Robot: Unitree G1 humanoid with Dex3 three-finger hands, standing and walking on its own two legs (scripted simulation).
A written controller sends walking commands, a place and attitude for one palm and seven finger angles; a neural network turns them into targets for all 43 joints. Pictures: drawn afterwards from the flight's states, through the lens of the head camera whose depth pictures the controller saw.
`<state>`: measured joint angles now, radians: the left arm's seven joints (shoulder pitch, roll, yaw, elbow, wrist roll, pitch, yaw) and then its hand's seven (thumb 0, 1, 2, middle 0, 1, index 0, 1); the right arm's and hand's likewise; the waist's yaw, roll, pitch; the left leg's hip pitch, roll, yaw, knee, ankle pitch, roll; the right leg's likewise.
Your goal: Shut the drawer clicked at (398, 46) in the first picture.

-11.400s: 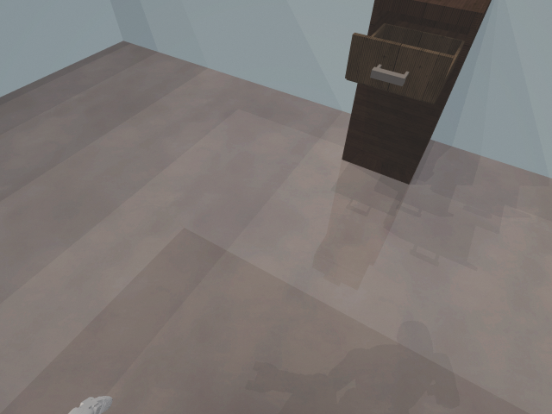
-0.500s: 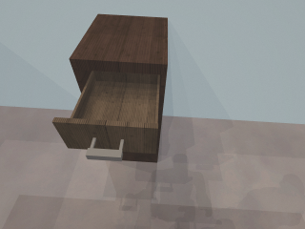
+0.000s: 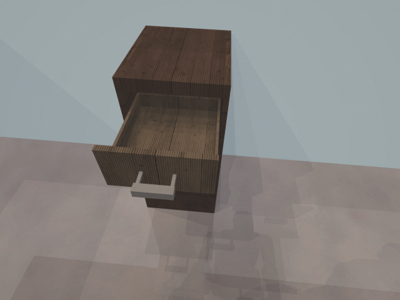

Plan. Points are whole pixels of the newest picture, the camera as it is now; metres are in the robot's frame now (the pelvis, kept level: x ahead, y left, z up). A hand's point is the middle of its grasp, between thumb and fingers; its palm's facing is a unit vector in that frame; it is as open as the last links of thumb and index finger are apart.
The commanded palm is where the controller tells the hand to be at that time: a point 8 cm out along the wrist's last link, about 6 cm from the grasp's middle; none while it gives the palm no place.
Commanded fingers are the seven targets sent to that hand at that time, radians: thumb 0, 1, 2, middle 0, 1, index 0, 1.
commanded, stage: look again from close up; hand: left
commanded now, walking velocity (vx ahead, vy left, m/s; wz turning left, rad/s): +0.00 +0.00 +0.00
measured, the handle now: (155, 184) +0.42 +0.15 -0.08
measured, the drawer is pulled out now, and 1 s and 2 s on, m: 0.27 0.27 0.27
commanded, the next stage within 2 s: shuffle to correct the standing spot in 0.54 s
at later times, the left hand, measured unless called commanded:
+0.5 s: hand out of the picture +0.00 +0.13 -0.17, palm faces +0.02 -0.99 -0.14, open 7.3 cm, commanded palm none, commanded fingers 0.00 0.90 0.90 -0.20 -0.30 -0.20 -0.30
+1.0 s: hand out of the picture +0.02 +0.13 -0.18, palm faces +0.02 -0.99 -0.16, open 7.4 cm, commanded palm none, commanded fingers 0.00 0.90 0.90 -0.20 -0.30 -0.20 -0.30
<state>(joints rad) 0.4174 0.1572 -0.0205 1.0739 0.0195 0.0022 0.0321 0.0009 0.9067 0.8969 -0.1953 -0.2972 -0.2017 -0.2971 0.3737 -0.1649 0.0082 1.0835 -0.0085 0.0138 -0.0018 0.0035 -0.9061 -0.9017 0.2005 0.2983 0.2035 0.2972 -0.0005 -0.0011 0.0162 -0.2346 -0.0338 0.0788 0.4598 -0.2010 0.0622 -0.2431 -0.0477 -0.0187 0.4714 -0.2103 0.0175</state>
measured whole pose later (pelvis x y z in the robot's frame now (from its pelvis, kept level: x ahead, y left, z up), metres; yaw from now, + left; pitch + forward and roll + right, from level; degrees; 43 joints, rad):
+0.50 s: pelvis +0.02 -0.01 +0.00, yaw +0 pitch -2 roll +0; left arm 0.35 0.10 -0.03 1.10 0.02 -0.03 0.04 0.01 0.91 0.90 -0.20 -0.30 -0.20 -0.30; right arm 0.31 -0.12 0.02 1.13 0.00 -0.02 -0.02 0.01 -0.91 -0.90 0.20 0.30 0.20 0.30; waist 0.00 -0.01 0.02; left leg -0.19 -0.02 0.07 0.43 -0.22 0.04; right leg -0.20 -0.03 -0.01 0.45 -0.22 0.01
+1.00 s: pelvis +0.07 -0.03 +0.00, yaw -1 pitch -1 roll +1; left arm 0.41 0.12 -0.01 1.11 0.02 -0.03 0.02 0.00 0.90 0.90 -0.19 -0.30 -0.20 -0.30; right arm 0.37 -0.13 0.01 1.15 -0.01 -0.03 -0.02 0.00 -0.90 -0.90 0.20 0.30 0.20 0.30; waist 0.00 -0.01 0.01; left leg -0.16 0.00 0.07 0.51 -0.34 0.02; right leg -0.19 -0.01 -0.01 0.55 -0.35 -0.01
